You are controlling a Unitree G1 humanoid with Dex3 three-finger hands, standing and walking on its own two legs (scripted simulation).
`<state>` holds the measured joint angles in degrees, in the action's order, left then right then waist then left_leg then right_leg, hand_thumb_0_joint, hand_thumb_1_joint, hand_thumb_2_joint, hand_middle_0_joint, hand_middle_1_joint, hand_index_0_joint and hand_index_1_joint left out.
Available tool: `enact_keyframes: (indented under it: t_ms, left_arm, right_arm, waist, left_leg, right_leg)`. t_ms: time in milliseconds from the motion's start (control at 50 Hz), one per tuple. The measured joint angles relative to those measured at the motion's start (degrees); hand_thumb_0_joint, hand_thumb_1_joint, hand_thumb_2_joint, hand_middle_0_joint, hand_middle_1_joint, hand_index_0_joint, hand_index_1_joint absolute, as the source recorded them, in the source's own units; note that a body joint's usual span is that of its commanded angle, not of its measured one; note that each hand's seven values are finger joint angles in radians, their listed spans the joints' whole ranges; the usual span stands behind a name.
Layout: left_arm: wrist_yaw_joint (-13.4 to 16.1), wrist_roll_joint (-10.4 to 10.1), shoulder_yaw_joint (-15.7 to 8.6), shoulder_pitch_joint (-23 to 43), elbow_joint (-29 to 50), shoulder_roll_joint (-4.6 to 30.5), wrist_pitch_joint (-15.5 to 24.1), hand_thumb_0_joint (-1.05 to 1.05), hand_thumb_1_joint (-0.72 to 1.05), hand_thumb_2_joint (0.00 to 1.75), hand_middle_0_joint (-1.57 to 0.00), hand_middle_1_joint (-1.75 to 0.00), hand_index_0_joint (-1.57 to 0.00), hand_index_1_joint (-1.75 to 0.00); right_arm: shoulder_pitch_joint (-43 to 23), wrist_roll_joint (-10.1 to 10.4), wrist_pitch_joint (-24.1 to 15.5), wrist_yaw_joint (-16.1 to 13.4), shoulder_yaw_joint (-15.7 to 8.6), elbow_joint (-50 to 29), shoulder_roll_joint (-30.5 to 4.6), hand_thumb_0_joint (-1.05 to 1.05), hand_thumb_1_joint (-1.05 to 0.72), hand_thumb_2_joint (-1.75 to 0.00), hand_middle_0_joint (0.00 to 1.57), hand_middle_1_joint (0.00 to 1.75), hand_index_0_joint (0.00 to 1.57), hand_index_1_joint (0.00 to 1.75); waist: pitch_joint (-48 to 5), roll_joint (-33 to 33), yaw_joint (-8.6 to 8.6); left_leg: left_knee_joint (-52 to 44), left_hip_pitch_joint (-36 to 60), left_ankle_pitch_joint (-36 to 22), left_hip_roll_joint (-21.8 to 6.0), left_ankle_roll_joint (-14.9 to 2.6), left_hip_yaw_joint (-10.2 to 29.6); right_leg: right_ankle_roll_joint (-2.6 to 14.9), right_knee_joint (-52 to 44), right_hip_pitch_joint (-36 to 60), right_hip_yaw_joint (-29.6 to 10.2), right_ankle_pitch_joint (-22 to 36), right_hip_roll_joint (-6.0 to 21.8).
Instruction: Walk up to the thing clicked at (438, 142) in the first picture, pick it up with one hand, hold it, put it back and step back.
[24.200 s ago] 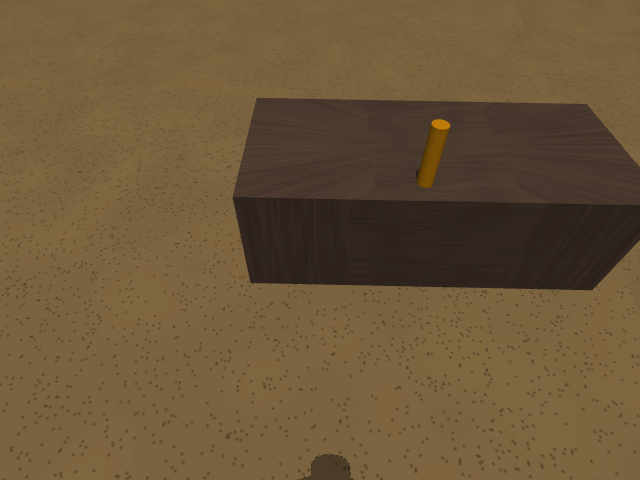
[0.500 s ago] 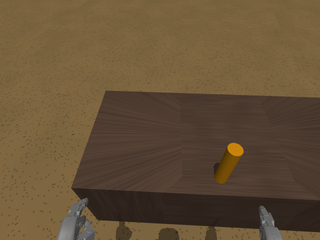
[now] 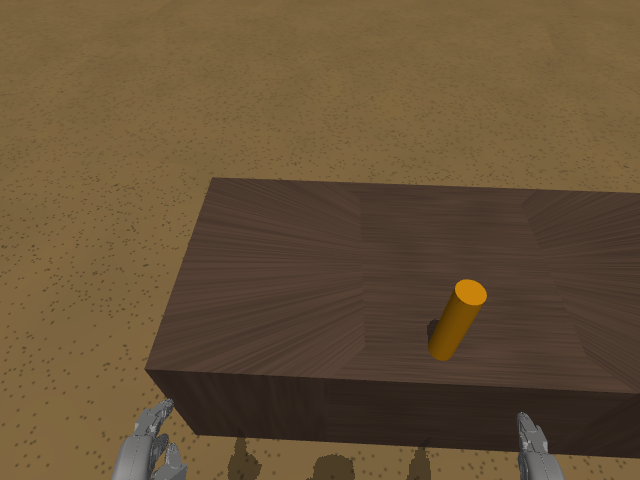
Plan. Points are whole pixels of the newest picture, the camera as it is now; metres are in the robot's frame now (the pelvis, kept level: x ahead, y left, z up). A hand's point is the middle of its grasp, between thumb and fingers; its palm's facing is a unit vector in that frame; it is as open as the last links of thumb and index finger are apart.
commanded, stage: home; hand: right
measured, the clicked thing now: (454, 323) +0.45 -0.22 -0.17
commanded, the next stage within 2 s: stand in 0.48 s
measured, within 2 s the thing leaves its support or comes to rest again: neither
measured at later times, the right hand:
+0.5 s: hand out of the picture +0.17 -0.17 -0.06, palm faces +0.11 +0.95 -0.28, open 17.5 cm
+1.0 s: hand out of the picture +0.08 -0.26 -0.12, palm faces -0.04 +0.93 -0.36, open 10.1 cm
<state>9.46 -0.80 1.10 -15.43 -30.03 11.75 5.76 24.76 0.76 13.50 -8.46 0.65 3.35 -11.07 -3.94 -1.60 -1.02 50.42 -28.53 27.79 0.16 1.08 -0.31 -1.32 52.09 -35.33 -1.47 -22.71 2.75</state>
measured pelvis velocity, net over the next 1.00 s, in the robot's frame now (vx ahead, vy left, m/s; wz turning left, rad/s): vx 0.01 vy -0.02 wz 0.01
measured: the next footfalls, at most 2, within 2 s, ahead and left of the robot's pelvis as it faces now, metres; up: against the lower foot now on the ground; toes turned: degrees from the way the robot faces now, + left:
none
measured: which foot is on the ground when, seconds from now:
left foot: down 0.00-1.00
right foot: down 0.00-1.00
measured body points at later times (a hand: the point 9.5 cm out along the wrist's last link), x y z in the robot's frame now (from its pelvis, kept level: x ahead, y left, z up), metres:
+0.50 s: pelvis +0.00 +0.01 +0.00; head +0.03 +0.01 +0.45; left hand +0.16 +0.25 -0.08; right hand +0.16 -0.22 -0.04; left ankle -0.02 +0.13 -0.69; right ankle +0.04 -0.13 -0.69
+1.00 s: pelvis +0.01 -0.02 +0.03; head +0.02 -0.02 +0.48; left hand +0.08 +0.28 -0.10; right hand +0.08 -0.31 -0.09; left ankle -0.02 +0.13 -0.69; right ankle +0.04 -0.13 -0.69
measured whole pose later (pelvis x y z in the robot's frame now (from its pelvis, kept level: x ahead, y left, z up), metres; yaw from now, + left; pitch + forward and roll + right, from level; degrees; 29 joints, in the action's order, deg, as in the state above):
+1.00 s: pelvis +0.01 -0.02 +0.03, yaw +1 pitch -1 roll +0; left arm 0.2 1.4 -1.3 -10.5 -57.3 18.6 0.1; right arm 14.1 -2.0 -0.4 -1.4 -0.8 52.4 -19.5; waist 2.4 0.2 -0.2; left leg 35.9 -12.5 22.0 -2.2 2.4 1.8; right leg 0.5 36.8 -18.1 1.4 -17.2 0.6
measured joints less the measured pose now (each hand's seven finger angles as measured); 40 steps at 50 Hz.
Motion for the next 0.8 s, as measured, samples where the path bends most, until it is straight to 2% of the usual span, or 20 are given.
enact_keyframes:
  t_ms: [500,540,580,620,680,800]
  left_arm:
    - [0.4,0.0,-0.1,0.2,-0.4,0.1,0.4,0.02,0.90,0.90,-0.20,-0.31,-0.20,-0.30]
    - [-1.5,3.3,-0.2,1.8,-3.5,1.0,-0.1,0.01,0.90,0.90,-0.20,-0.31,-0.20,-0.30]
    - [-4.3,5.2,-0.1,3.6,-7.4,2.5,-1.9,0.01,0.90,0.90,-0.20,-0.31,-0.20,-0.30]
    - [-6.3,5.1,-0.4,4.8,-10.5,3.8,-3.4,0.01,0.90,0.90,-0.20,-0.31,-0.20,-0.30]
    - [-8.2,4.0,-1.4,4.9,-13.5,5.4,-4.4,0.01,0.90,0.90,-0.20,-0.31,-0.20,-0.30]
    - [-9.2,3.3,-3.0,3.9,-19.3,7.7,-5.1,0.01,0.90,0.89,-0.20,-0.30,-0.20,-0.30]
  right_arm:
    - [0.4,0.0,-0.1,0.1,0.0,-0.1,0.1,-0.01,0.54,-0.05,0.06,0.05,0.05,0.05]
    - [-2.4,-3.0,-4.5,2.2,0.6,6.4,-1.3,0.00,0.54,-0.05,0.06,0.05,0.05,0.05]
    - [-5.5,-4.6,-7.9,4.5,0.9,14.6,-3.5,0.00,0.54,-0.05,0.06,0.05,0.05,0.05]
    - [-7.3,-4.8,-10.0,6.0,0.5,21.2,-5.3,0.00,0.54,-0.05,0.06,0.05,0.06,0.05]
    - [-8.0,-4.0,-11.8,7.1,-0.7,28.2,-7.2,0.00,0.51,-0.08,0.09,0.09,0.09,0.09]
    - [-8.5,-3.5,-13.2,7.3,-2.1,38.2,-8.7,0.00,0.27,-0.33,0.16,0.21,0.15,0.21]
  waist:
    - [-0.5,-0.1,-0.24]
    - [1.4,0.4,0.20]
    - [2.5,1.1,0.49]
    - [3.3,1.6,0.47]
    - [3.9,2.2,0.24]
    - [4.5,2.3,0.28]
  left_leg:
    - [0.6,-0.5,0.5,0.1,-0.43,-0.1]
    - [0.4,1.4,0.6,-0.2,-0.59,0.1]
    - [0.4,2.8,0.7,-0.8,-0.67,0.5]
    - [-0.1,4.0,0.7,-1.1,-0.58,0.7]
    - [-1.4,5.8,0.4,-1.7,-0.27,1.1]
    - [-5.7,9.7,-1.2,-2.0,0.45,1.6]
  right_leg:
    - [-0.45,0.0,-0.2,-0.2,-0.1,0.1]
    - [-0.05,-0.7,1.9,0.2,0.1,-0.2]
    - [0.32,-1.6,3.7,0.7,0.3,-0.8]
    - [0.35,-2.5,5.2,1.0,0.6,-1.1]
    - [0.46,-4.2,7.3,1.4,1.0,-1.5]
    - [1.05,-7.6,11.0,2.0,1.9,-1.8]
